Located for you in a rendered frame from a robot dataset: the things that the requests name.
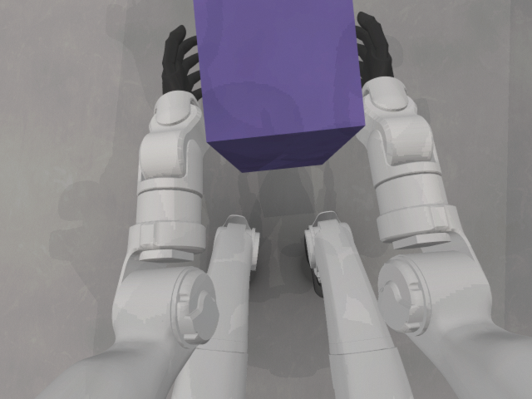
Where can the robot left thigh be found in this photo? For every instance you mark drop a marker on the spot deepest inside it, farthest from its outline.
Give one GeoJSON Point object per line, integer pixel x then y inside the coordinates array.
{"type": "Point", "coordinates": [217, 370]}

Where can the left robot hand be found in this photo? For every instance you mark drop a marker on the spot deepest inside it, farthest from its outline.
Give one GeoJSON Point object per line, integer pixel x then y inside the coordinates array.
{"type": "Point", "coordinates": [175, 69]}

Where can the right robot hand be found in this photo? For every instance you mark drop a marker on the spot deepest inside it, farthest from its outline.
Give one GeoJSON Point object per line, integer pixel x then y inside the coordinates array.
{"type": "Point", "coordinates": [374, 53]}

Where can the right robot foot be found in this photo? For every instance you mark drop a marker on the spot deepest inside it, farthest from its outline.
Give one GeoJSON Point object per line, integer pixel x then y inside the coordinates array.
{"type": "Point", "coordinates": [317, 286]}

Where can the robot right upper arm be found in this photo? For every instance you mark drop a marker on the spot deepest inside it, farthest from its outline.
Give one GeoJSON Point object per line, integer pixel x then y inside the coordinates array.
{"type": "Point", "coordinates": [442, 302]}

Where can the robot left upper arm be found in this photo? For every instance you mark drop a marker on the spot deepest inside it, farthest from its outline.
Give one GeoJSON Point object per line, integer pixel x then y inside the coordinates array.
{"type": "Point", "coordinates": [160, 316]}

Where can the carton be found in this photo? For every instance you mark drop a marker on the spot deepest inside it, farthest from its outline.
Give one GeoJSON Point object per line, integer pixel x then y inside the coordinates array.
{"type": "Point", "coordinates": [280, 80]}

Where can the right robot forearm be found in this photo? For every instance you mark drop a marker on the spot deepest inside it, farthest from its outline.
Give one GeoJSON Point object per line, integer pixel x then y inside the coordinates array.
{"type": "Point", "coordinates": [406, 173]}

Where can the left robot forearm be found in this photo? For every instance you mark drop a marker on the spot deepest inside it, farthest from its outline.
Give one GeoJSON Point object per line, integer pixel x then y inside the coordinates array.
{"type": "Point", "coordinates": [168, 225]}

